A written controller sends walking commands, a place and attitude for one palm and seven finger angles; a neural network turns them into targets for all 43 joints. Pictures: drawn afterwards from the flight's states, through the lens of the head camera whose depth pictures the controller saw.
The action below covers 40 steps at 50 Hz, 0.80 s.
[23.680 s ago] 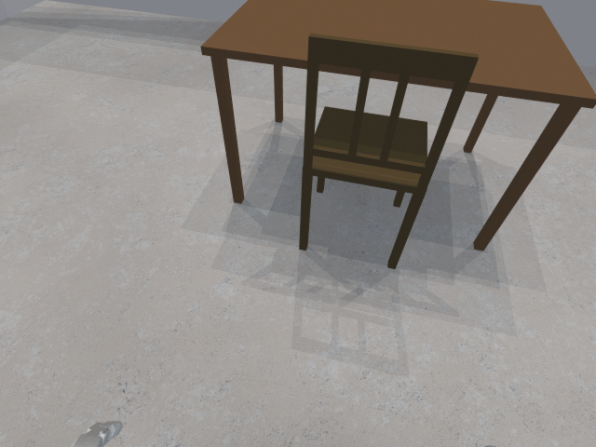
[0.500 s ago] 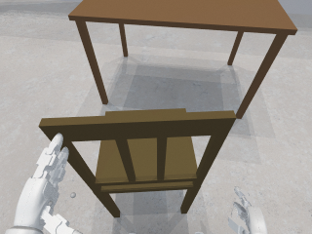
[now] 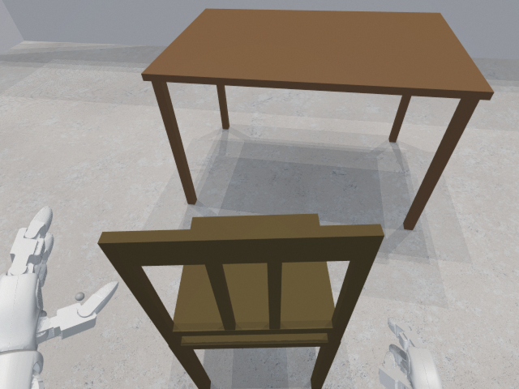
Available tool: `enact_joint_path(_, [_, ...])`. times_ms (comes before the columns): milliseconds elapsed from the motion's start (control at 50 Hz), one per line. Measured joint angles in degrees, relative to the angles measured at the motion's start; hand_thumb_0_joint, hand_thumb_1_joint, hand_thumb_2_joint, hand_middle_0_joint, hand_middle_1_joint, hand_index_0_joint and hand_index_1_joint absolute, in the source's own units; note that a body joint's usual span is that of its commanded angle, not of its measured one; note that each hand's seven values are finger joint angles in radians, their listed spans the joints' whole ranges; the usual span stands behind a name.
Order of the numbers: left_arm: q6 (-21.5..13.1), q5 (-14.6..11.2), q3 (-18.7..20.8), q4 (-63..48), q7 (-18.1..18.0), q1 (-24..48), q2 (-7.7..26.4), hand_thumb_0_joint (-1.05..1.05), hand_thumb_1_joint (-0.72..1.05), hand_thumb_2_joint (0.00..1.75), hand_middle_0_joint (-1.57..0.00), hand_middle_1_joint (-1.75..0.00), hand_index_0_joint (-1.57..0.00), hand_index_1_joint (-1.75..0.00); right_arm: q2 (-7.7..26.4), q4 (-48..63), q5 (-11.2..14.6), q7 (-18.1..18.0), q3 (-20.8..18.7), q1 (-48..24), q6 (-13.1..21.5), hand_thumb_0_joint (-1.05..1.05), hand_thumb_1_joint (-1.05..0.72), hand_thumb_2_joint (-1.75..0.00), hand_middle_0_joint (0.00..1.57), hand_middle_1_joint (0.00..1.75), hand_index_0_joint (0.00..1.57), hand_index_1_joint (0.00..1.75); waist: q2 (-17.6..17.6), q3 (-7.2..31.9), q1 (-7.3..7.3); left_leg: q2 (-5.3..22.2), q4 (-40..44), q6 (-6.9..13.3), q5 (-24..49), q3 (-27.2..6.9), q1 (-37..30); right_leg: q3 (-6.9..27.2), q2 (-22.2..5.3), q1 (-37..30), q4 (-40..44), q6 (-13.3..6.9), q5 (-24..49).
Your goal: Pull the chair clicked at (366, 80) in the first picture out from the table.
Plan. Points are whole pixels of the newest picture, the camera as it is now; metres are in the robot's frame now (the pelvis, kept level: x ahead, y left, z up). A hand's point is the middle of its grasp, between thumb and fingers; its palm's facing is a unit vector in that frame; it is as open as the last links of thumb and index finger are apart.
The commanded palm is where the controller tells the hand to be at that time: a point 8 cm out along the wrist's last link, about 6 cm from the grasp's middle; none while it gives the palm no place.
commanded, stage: draw the hand back to the body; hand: left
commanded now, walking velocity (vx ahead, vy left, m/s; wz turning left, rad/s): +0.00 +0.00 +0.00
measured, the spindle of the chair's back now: (222, 298) +0.30 +0.12 -0.09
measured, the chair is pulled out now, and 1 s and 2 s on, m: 0.60 0.60 0.60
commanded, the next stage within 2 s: step back with the hand held close in 0.56 s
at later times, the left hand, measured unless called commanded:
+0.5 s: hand (68, 273) +0.20 +0.25 +0.16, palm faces +0.43 -0.80 -0.42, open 7.5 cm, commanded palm +0.15 +0.30 +0.18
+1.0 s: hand (65, 282) +0.19 +0.25 +0.15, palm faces +0.28 -0.79 -0.54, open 7.4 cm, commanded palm +0.13 +0.30 +0.18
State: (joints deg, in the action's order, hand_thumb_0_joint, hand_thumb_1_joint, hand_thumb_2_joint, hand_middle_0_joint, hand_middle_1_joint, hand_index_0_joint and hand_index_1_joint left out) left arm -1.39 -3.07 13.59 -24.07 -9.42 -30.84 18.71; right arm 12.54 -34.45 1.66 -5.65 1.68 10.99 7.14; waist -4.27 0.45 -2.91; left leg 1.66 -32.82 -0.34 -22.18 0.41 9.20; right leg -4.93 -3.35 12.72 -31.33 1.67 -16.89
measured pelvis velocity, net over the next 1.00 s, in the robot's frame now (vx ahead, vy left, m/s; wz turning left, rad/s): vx -0.03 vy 0.01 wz -0.06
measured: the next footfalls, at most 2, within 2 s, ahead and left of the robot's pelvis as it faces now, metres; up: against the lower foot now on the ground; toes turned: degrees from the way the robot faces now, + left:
none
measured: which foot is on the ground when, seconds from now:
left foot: down 0.00-1.00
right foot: down 0.00-1.00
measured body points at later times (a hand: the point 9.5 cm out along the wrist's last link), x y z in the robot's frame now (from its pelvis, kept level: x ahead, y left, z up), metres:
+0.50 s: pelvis +0.01 +0.00 +0.01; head +0.00 -0.02 +0.46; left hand +0.17 +0.29 +0.18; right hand +0.18 -0.24 -0.08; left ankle -0.05 +0.12 -0.73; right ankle +0.00 -0.14 -0.73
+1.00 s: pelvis -0.03 +0.01 +0.01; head +0.01 -0.01 +0.45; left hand +0.17 +0.29 +0.18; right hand +0.14 -0.24 -0.09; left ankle -0.05 +0.12 -0.73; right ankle +0.00 -0.14 -0.73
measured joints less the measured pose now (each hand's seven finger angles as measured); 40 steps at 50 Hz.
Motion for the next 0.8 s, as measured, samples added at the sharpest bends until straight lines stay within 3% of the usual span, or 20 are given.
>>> enact_joint_path(240, [-2.0, -0.4, 7.4, -2.2, -0.3, 3.2, 2.3, 0.01, 0.69, 0.80, -0.18, -0.26, -0.18, -0.26, 0.7, -2.5, -0.4, 0.8, -1.0, -0.5, 0.2, 0.02, -0.91, -0.89, 0.20, 0.30, 0.20, 0.30, -0.7, -1.2, -0.66, 0.4, 5.0, -0.2, 1.9, 0.7, -4.3, 0.4, 0.6, -3.9, 4.6, -0.1, 1.8])
enact_joint_path(340, [-2.1, -0.6, 7.4, 0.7, 0.2, 3.9, 0.7, 0.01, 0.81, 0.86, -0.19, -0.29, -0.19, -0.29, 0.8, -2.8, -0.3, 1.1, -1.5, -1.1, -1.1, 0.02, -0.91, -0.89, 0.20, 0.30, 0.20, 0.30, -0.7, -1.9, -0.13, 0.4, 6.0, -0.2, 2.4, 1.1, -4.6, 0.8, 0.7, -3.8, 5.1, -0.1, 2.3])
enact_joint_path(500, [-1.3, -0.3, 5.0, -1.7, 0.8, 1.3, 0.7, 0.02, 0.88, 0.90, -0.20, -0.30, -0.21, -0.30, 0.9, -3.1, -0.5, 1.1, -1.7, 0.0, -0.1, 0.02, -0.91, -0.89, 0.20, 0.30, 0.20, 0.30, 0.2, -2.0, -0.15, 0.7, 6.4, -0.4, 2.6, 1.2, -5.0, 0.9, 1.1, -4.3, 5.9, -0.3, 2.6])
enact_joint_path(720, [-1.9, -0.7, 7.0, 0.6, 0.7, 4.0, 0.6, 0.01, 0.89, 0.90, -0.21, -0.31, -0.21, -0.31, 0.7, -2.5, -0.1, 1.1, -1.6, -1.1, -0.8, 0.02, -0.91, -0.89, 0.20, 0.30, 0.20, 0.30, -0.3, -2.1, -0.25, 0.7, 6.4, -0.2, 2.8, 1.7, -5.3, 1.4, 1.1, -4.3, 6.0, -0.2, 3.1])
enact_joint_path(800, [-4.7, -0.5, 9.7, 0.5, 1.4, 5.7, 2.0, 0.02, 0.89, 0.90, -0.21, -0.31, -0.21, -0.31, 0.6, -1.2, -0.2, 1.3, -1.5, -2.5, -1.6, 0.02, -0.91, -0.89, 0.20, 0.30, 0.20, 0.30, 0.2, -3.9, 0.06, 0.9, 6.0, 0.0, 3.4, 2.6, -3.2, 2.3, 1.4, -2.3, 6.6, -0.1, 4.7])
